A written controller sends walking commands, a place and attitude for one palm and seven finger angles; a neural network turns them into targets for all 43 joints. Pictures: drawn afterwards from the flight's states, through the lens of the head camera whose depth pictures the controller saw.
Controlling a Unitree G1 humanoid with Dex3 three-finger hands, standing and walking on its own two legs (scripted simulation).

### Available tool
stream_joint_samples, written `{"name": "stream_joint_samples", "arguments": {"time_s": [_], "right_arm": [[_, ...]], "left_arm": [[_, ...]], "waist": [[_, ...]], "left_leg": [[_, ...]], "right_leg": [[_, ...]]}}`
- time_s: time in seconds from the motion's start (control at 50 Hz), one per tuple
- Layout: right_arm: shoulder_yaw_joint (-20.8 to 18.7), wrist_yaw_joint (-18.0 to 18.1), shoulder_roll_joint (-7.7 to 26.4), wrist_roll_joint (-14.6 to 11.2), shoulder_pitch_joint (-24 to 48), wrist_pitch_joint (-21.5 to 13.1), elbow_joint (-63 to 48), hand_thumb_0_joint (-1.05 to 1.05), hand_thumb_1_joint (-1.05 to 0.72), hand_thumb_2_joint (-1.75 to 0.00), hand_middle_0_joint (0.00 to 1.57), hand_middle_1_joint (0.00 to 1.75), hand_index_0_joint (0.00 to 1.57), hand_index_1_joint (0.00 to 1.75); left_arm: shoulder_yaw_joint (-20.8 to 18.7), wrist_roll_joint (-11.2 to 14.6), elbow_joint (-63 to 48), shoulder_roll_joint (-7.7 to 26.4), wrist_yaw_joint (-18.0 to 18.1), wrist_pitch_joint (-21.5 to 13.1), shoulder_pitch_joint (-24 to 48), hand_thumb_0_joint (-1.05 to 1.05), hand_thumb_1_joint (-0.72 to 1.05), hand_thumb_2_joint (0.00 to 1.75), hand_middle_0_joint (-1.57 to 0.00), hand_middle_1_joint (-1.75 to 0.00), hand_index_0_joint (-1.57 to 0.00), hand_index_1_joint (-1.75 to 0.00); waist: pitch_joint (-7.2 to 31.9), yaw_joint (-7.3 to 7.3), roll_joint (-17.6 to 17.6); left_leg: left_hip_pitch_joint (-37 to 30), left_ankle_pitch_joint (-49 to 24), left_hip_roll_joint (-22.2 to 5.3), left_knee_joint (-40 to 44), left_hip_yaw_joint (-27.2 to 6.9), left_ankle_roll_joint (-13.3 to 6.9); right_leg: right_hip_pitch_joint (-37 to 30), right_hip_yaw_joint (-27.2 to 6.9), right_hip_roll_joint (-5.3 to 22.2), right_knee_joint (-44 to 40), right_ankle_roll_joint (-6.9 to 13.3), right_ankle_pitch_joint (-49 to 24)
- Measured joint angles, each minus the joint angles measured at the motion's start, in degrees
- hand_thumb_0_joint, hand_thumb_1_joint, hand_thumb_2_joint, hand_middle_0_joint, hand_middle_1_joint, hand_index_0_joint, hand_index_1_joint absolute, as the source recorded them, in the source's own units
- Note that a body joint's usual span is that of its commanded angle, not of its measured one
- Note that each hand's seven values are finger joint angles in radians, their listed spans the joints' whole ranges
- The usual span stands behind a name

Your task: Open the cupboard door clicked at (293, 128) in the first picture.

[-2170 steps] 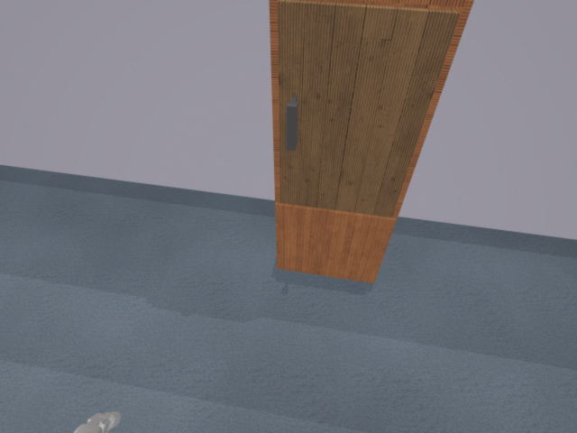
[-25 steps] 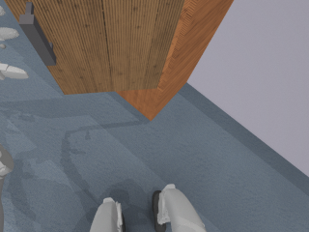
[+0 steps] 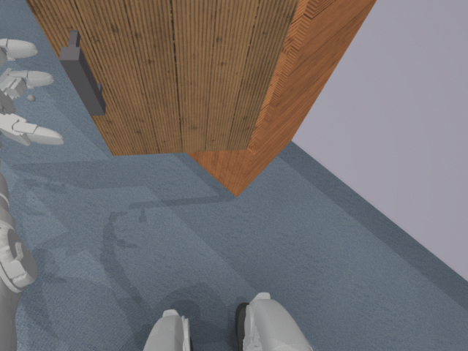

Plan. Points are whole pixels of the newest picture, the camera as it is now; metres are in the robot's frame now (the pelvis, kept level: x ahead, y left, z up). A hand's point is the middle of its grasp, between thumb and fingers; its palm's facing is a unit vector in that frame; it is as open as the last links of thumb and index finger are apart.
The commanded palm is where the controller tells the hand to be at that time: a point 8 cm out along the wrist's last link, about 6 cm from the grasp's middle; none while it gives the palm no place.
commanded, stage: move the hooked fingers beside the handle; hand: left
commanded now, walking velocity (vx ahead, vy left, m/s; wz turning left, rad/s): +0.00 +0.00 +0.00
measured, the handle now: (86, 75) +0.55 +0.22 +0.05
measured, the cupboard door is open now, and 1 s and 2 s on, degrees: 49 49 48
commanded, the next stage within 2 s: slide the fingers in behind the handle in 0.54 s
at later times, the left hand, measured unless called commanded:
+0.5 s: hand (37, 96) +0.50 +0.27 +0.06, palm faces +0.03 -1.00 -0.02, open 14.0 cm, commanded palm +0.48 +0.31 +0.05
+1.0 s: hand (52, 94) +0.51 +0.26 +0.05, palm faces +0.05 -1.00 -0.02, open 14.0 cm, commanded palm +0.49 +0.28 +0.05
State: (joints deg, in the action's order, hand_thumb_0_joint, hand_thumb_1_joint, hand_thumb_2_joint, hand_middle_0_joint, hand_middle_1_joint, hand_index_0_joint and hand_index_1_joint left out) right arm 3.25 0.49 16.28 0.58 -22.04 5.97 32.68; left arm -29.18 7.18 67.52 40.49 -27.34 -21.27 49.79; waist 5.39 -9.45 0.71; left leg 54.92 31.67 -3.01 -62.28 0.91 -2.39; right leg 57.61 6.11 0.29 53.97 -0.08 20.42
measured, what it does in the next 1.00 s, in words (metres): stands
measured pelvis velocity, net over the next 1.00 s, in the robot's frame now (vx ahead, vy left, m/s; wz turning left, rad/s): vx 0.00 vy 0.00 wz -0.01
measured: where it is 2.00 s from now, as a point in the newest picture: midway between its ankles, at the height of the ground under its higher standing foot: outside the picture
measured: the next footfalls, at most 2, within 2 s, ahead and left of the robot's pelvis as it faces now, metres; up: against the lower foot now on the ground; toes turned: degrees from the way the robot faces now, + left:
none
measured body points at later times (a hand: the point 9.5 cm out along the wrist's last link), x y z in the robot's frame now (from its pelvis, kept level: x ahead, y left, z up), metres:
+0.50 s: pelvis -0.01 -0.01 -0.01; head +0.16 +0.03 +0.41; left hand +0.49 +0.33 +0.07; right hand -0.02 -0.27 -0.11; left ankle -0.03 +0.08 -0.66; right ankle +0.04 -0.13 -0.66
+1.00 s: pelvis +0.00 +0.00 -0.01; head +0.17 +0.04 +0.41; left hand +0.50 +0.31 +0.05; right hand +0.00 -0.26 -0.11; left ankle -0.03 +0.08 -0.66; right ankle +0.04 -0.13 -0.66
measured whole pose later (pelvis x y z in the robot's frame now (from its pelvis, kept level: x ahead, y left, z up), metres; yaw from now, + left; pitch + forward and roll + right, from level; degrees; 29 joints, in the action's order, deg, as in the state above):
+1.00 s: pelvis +0.00 +0.00 -0.01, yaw -1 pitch +26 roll -5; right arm 3.4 -0.1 15.4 1.2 -22.6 5.4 33.0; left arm -29.5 5.5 64.5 38.7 -22.1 -20.5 50.8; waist 5.6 -11.0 1.3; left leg 58.8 32.3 -3.1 -64.6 0.8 -2.5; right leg 61.3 6.0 0.1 55.7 -0.2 20.7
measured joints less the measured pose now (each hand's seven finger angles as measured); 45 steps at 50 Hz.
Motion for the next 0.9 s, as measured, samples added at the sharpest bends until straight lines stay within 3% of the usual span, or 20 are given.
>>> {"name": "stream_joint_samples", "arguments": {"time_s": [0.14,0.28,0.46,0.68,0.9], "right_arm": [[-0.2,0.3,0.2,0.3,1.4,-0.5,-0.5,0.0,-0.9,-0.9,0.2,0.3,0.2,0.3],[0.5,0.5,0.0,0.3,1.6,-0.9,-0.8,0.0,-0.9,-0.9,0.2,0.3,0.2,0.3],[1.1,0.5,-0.1,-0.2,-0.6,-0.3,0.4,0.0,-0.9,-0.9,0.2,0.3,0.2,0.3],[0.8,0.7,0.6,0.3,-0.2,-1.3,0.1,0.0,-0.9,-0.9,0.2,0.3,0.2,0.3],[0.6,0.1,-0.1,0.4,-0.2,-0.7,0.4,0.0,-0.9,-0.9,0.2,0.3,0.2,0.3]], "left_arm": [[-0.5,-1.5,0.4,-1.5,1.8,-1.1,0.9,-0.01,-0.5,0.3,-0.3,-1.2,-0.3,-1.2],[-2.8,-3.2,1.2,1.6,3.0,-1.0,3.0,-0.01,-0.5,0.3,-0.3,-1.2,-0.3,-1.2],[-2.0,-0.9,2.2,3.0,-0.1,0.5,3.2,-0.01,-0.5,0.3,-0.3,-1.2,-0.3,-1.2],[-3.3,-2.7,2.6,4.3,1.1,-0.6,4.7,-0.01,-0.5,0.3,-0.3,-1.2,-0.3,-1.2],[0.1,-1.8,0.1,0.6,2.4,1.7,4.3,-0.01,-0.5,0.3,-0.3,-1.2,-0.3,-1.2]], "waist": [[0.0,-0.72,-0.2],[-1.1,-1.94,-0.2],[-0.8,-1.26,0.3],[-0.9,-2.62,-0.2],[-0.4,-1.92,0.3]], "left_leg": [[1.6,0.2,0.1,-1.5,-0.1,0.1],[3.4,0.4,-0.3,-2.9,0.0,0.2],[3.2,-0.1,-0.3,-2.0,0.2,0.2],[5.9,0.4,-0.4,-4.0,-0.1,0.1],[5.2,0.5,0.0,-3.1,-0.4,-0.2]], "right_leg": [[1.7,0.0,0.2,1.7,0.2,0.3],[3.6,0.0,-0.1,2.9,0.4,0.3],[3.5,-0.3,-0.2,2.1,0.4,-0.3],[5.9,0.0,-0.2,3.6,0.4,0.0],[4.9,0.2,0.1,2.5,-0.1,0.1]]}}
